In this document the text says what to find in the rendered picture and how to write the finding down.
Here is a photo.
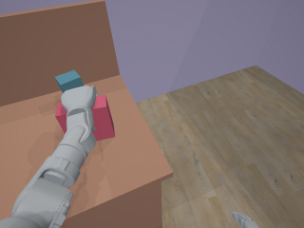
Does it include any sponge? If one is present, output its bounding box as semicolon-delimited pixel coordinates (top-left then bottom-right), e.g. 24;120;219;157
55;95;115;141

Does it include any table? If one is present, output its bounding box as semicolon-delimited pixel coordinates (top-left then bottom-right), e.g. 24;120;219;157
0;0;174;228

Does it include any robot left hand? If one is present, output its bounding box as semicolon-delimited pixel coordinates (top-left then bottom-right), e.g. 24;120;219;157
61;85;98;131

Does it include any robot left forearm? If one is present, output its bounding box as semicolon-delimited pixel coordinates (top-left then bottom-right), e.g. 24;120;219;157
11;105;97;216

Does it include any robot right hand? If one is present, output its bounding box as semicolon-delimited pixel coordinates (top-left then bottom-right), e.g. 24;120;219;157
232;211;259;228

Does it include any robot left upper arm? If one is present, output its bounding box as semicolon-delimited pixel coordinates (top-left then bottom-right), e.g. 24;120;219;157
0;177;74;228

